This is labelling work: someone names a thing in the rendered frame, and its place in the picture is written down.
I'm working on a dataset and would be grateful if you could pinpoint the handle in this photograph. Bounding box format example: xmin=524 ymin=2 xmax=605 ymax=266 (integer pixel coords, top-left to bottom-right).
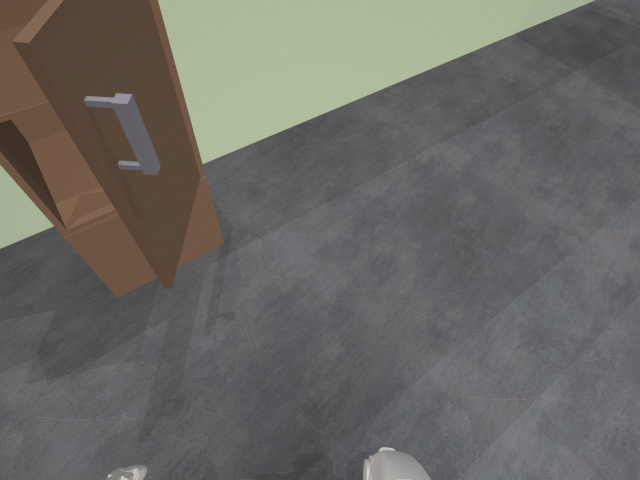
xmin=83 ymin=93 xmax=161 ymax=175

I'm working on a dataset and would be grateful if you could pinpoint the cupboard door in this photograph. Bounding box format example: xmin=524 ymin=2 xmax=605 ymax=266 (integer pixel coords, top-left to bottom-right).
xmin=12 ymin=0 xmax=201 ymax=289

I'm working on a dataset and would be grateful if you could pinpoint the robot right thigh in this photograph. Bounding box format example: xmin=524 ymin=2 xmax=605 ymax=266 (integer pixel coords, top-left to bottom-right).
xmin=363 ymin=450 xmax=431 ymax=480

